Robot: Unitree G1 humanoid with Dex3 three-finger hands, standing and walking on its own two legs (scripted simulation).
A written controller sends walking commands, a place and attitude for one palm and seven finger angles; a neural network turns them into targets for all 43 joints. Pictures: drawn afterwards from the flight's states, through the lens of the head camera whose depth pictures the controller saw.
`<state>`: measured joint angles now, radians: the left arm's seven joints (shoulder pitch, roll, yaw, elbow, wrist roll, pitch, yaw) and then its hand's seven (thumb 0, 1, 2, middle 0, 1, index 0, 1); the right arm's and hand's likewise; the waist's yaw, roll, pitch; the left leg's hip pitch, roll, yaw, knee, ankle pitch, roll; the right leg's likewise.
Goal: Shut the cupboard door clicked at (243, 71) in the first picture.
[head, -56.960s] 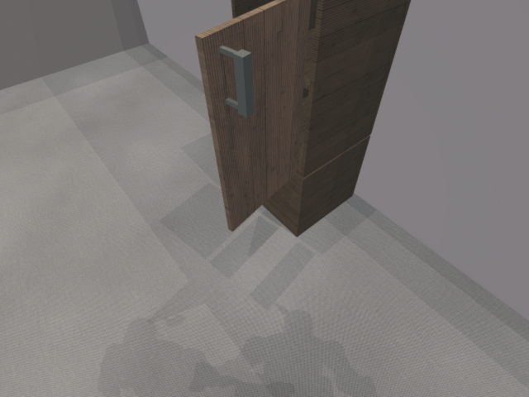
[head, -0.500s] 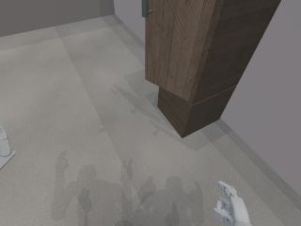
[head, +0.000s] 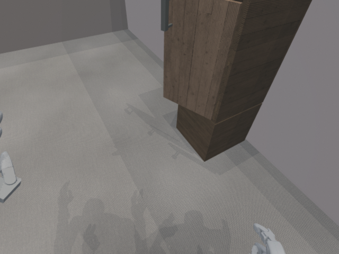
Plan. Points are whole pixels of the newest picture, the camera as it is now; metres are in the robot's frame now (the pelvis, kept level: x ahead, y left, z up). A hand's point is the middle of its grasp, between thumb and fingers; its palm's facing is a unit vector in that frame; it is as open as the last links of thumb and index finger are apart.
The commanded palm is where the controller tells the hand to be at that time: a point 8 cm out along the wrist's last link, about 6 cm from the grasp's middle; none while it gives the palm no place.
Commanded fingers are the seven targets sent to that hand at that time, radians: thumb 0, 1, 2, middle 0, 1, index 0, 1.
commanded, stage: stop stepping back and stand still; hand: left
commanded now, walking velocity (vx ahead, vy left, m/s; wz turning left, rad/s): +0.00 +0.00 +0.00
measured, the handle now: (167, 13) +1.01 +0.06 +0.16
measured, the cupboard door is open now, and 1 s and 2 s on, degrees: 24 24 24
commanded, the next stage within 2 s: let the arm hang, fingers relaxed in 0.10 s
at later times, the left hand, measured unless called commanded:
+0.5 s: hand out of the picture +0.05 +0.17 -0.17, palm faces +0.01 -0.99 -0.17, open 7.3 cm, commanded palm none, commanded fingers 0.00 0.90 0.90 -0.20 -0.30 -0.20 -0.30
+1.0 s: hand out of the picture -0.06 +0.18 -0.17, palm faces +0.04 -0.98 -0.21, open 7.4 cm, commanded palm none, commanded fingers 0.00 0.90 0.90 -0.20 -0.30 -0.20 -0.30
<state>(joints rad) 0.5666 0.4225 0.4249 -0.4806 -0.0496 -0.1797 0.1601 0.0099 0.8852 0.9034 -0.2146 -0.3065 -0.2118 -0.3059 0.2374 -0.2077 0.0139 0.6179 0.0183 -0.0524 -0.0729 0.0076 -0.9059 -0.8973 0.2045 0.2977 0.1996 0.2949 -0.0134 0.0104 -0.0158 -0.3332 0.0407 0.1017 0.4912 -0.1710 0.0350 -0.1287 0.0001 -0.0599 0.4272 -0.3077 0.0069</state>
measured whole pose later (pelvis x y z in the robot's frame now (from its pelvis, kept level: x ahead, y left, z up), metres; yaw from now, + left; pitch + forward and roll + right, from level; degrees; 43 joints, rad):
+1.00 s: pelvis -0.01 +0.01 +0.00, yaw +1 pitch -2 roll -1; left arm 0.37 0.14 0.00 1.16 0.01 0.01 0.04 0.00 0.91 0.90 -0.20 -0.30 -0.20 -0.30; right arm 0.29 -0.15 0.01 1.13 -0.01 0.04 -0.02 0.01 -0.92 -0.90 0.20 0.30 0.20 0.29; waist -0.02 0.03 0.03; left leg -0.26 0.01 0.11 0.42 -0.12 0.05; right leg -0.09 -0.03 -0.06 0.42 -0.30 0.01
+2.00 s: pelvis +0.02 +0.00 +0.00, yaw +1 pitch -1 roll +0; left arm 0.32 0.12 0.01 1.15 0.01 -0.01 0.04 0.00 0.91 0.90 -0.20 -0.30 -0.20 -0.30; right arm 0.27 -0.14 0.00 1.14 -0.01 0.01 -0.03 0.00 -0.91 -0.90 0.20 0.30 0.20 0.29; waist -0.02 -0.01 0.04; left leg -0.23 0.01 0.10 0.42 -0.17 0.03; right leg -0.04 -0.02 -0.06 0.38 -0.32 0.01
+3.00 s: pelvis +0.08 -0.03 +0.01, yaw +35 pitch +2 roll +2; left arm 0.27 0.19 0.05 0.93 0.03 0.00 0.02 0.00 0.90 0.90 -0.20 -0.30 -0.20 -0.30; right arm 0.21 -0.27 -0.09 0.92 -0.04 0.07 0.04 0.00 -0.91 -0.90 0.20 0.30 0.20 0.29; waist -0.04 0.05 0.07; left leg -0.63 -0.04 -0.04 1.19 -0.30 -0.04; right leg -0.13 -0.03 -0.08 0.40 -0.31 -0.02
